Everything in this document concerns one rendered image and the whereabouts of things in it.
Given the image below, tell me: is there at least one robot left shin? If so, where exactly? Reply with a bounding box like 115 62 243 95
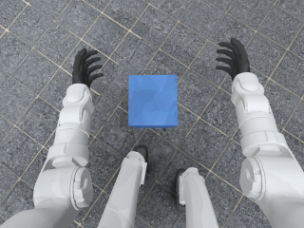
121 151 144 166

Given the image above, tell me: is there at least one robot left upper arm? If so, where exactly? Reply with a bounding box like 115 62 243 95
0 165 94 228

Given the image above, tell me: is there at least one robot right upper arm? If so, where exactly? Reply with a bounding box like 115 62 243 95
239 155 304 228

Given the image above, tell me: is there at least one robot left forearm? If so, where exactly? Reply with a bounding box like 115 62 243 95
33 84 95 206

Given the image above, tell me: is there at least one left robot hand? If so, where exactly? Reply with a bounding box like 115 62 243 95
72 47 104 89

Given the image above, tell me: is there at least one robot right forearm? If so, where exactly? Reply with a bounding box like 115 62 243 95
231 72 304 176

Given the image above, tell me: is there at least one right robot hand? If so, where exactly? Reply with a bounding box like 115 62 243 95
216 38 251 81

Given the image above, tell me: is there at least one carton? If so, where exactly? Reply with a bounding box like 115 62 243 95
128 75 178 128

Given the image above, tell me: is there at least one left robot foot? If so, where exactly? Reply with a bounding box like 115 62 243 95
135 144 148 162

